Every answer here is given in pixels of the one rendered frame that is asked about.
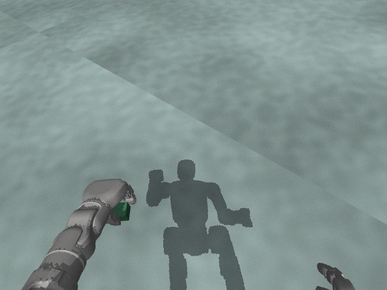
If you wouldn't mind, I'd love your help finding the small box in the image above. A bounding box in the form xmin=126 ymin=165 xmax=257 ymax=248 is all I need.
xmin=113 ymin=202 xmax=131 ymax=221

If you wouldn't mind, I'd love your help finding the left robot hand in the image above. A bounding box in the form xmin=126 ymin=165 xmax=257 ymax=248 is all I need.
xmin=82 ymin=179 xmax=137 ymax=225

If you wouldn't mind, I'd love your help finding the left robot arm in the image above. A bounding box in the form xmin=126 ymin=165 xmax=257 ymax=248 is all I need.
xmin=21 ymin=199 xmax=109 ymax=290

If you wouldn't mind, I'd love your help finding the right robot hand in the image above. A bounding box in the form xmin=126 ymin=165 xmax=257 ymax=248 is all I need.
xmin=316 ymin=263 xmax=355 ymax=290

